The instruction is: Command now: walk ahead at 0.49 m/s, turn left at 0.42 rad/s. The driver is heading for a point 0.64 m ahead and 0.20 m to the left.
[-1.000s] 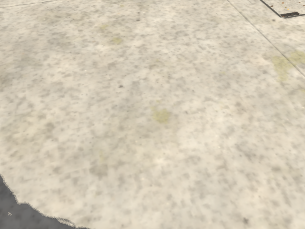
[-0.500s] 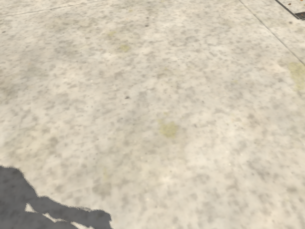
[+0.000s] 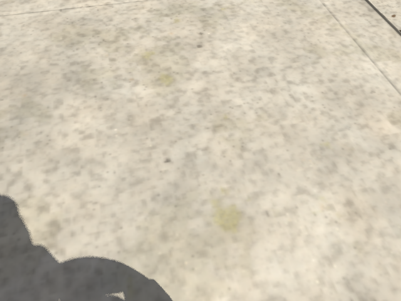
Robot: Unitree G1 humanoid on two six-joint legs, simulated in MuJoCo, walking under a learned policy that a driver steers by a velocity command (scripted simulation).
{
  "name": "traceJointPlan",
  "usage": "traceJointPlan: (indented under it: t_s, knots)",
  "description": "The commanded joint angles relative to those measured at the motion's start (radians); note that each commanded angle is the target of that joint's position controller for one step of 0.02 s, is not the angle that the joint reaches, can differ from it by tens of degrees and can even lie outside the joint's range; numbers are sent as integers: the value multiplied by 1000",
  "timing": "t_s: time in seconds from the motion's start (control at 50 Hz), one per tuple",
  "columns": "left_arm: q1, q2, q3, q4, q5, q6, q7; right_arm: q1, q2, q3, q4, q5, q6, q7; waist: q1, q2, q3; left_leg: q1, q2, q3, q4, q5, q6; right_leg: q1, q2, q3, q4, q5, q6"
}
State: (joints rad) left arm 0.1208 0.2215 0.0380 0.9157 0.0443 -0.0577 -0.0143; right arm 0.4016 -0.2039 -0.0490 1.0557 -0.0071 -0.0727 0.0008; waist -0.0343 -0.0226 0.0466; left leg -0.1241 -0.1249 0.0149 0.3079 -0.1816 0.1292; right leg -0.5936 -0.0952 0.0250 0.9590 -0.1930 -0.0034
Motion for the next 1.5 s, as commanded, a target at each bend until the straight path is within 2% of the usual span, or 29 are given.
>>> traceJointPlan:
  t_s: [0.02,0.16,0.24,0.26,0.28,0.3,0.32,0.34,0.38,0.46,0.6,0.7,0.72,0.74,0.76,0.78,0.8,0.84,0.86,0.92,1.0,1.14,1.24,1.26,1.28,1.3,1.34,1.4,1.5]
  knots:
    - [-62,50,5,-77,-5,8,-3,16,-125,-21,-66,2,-13,-2,12,63,46,-64,255,-262,-161,199,116,-34,14,-34,-137,121,38]
    - [-266,61,-5,-185,-22,-2,-8,126,-144,-31,-77,-13,2,-13,-65,95,20,128,262,-306,-35,418,90,-49,70,-32,-328,155,33]
    - [-70,121,16,-158,-29,-28,6,43,-189,-48,-115,-14,1,-18,43,107,-60,77,237,-317,162,606,27,304,129,-33,-482,54,-19]
    - [75,158,31,-124,-20,-43,18,23,-184,-48,-125,-5,-7,-9,113,58,-145,5,180,-273,350,564,5,514,88,-5,-531,83,-51]
    - [247,240,51,-118,8,-49,36,19,-124,-34,-170,9,-16,-4,167,-44,-307,-141,121,-214,621,262,-12,758,-158,230,-539,-90,-98]
    - [227,311,67,-123,21,-34,34,138,-50,-24,-197,44,-8,-7,87,-281,-391,-436,-14,-110,862,-386,-35,925,-379,663,-649,-127,-208]
    - [165,216,57,-134,5,-19,28,125,-142,-38,-170,10,11,-17,60,-136,-294,-515,81,-117,962,-322,-25,816,-348,678,-664,-231,-212]
    - [98,125,35,-148,-5,-19,25,50,-141,-41,-174,-5,15,-8,53,-31,-157,-517,118,-112,952,-220,-31,676,-291,506,-681,-196,-187]
    - [76,82,21,-135,-5,-30,25,-22,-110,-41,-192,-19,27,7,34,-29,-51,-478,164,-95,893,-149,-53,519,-211,263,-718,100,-151]
    - [136,92,22,-98,-29,-61,23,-40,-88,-42,-221,-25,72,22,-8,-71,-73,-458,151,-54,859,-134,-92,491,-180,27,-672,715,-152]
    - [126,139,34,-99,-34,-32,34,-242,-64,-10,-321,-24,78,58,19,-104,-57,-342,146,50,440,123,-94,439,-133,-194,-662,662,-132]
    - [164,188,56,-96,-39,3,45,-229,-120,-27,-352,-41,72,56,22,-89,-88,-242,106,75,287,-18,-31,531,-180,-201,-437,682,-107]
    - [165,191,58,-98,-40,15,45,-156,-127,-34,-332,-48,60,48,-12,-40,-129,-150,77,80,199,36,-11,515,-156,-224,-281,630,-85]
    - [215,189,58,-105,-34,22,41,-77,-192,-52,-319,-56,45,31,-45,85,-197,23,162,-51,131,331,31,396,-104,-244,-48,387,-29]
    - [277,89,35,-162,-32,34,31,-94,-321,-81,-346,-43,45,16,27,295,-263,250,480,-455,186,895,183,63,68,-256,277,-470,31]
    - [251,124,38,-155,-6,60,33,-6,-309,-86,-343,18,59,16,-35,143,-366,247,509,-531,173,955,264,45,83,-43,373,-513,35]
    - [229,110,33,-168,-23,70,36,-61,-285,-81,-357,15,75,4,-21,143,-320,205,495,-495,113,699,290,-13,71,-13,405,-447,41]
    - [112,132,35,-185,-18,69,43,-200,-184,-53,-374,7,95,-13,14,93,-119,-13,359,-386,14,347,188,-23,22,7,271,-283,40]
    - [128,141,38,-184,-8,77,42,-224,-160,-45,-376,4,99,-15,39,106,-98,-75,312,-344,5,338,156,26,22,5,219,-251,42]
    - [165,115,34,-178,-11,101,36,-200,-190,-55,-373,-7,86,-3,52,70,-147,-108,274,-318,7,351,127,99,58,-2,156,-221,40]
    - [100,110,32,-210,-14,113,40,-180,-211,-66,-375,-11,93,1,27,113,-130,-115,256,-390,-40,42,110,74,71,18,38,-200,44]
    - [48,115,28,-247,-30,96,48,-155,-223,-78,-378,-22,107,8,0,140,-108,-125,240,-510,-48,-115,88,153,125,33,-155,-224,21]
    - [196,125,28,-222,-42,72,68,-203,-210,-78,-383,-1,115,11,75,146,-100,-242,165,-534,-13,-140,-16,459,165,18,-583,-128,-40]
    - [195,197,44,-229,-29,67,79,-182,-166,-68,-390,9,112,5,59,27,-91,-336,83,-453,100,-289,-82,533,10,162,-715,-200,-73]
    - [130,299,64,-269,-17,69,79,-166,-131,-63,-409,22,106,0,40,-191,-87,-483,-90,-205,382,-348,-128,541,-268,472,-804,-299,-173]
    - [73,275,61,-274,-5,72,70,-193,-219,-84,-397,-30,101,-4,37,-118,-21,-479,-31,-152,589,-340,-140,367,-308,462,-786,-164,-240]
    - [-6,159,28,-285,-15,62,57,-132,-205,-84,-360,-32,106,10,-32,-47,-20,-374,-18,-170,774,-237,-140,297,-167,261,-716,83,-198]
    - [18,147,25,-289,-20,58,49,-103,-183,-71,-342,-20,124,26,-9,-112,-51,-404,-19,-136,859,-221,-162,406,-98,135,-654,325,-188]
    - [209,184,45,-213,-16,47,33,-240,-154,-40,-370,-27,120,39,103,-150,-12,-481,23,-123,581,-214,-162,591,-122,229,-749,-203,-198]
